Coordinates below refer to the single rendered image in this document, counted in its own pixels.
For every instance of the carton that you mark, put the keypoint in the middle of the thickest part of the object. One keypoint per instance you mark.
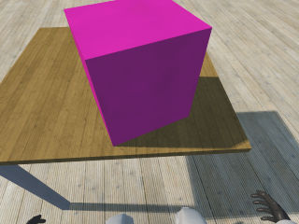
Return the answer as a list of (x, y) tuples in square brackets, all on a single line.
[(142, 58)]

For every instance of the right robot hand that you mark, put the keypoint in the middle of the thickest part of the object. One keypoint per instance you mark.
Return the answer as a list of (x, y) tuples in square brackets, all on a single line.
[(274, 209)]

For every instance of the robot right thigh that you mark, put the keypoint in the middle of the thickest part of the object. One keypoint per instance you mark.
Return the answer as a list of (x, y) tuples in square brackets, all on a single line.
[(189, 216)]

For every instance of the robot left thigh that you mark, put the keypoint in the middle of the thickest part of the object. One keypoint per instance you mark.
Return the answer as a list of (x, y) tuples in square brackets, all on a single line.
[(120, 219)]

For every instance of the robot thigh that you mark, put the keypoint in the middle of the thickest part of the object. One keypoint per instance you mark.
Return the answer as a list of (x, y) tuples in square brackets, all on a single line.
[(120, 219), (189, 216)]

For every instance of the table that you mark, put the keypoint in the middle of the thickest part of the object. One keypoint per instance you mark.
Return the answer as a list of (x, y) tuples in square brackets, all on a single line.
[(48, 114)]

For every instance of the left robot hand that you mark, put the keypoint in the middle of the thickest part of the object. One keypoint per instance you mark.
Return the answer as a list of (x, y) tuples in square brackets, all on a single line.
[(36, 220)]

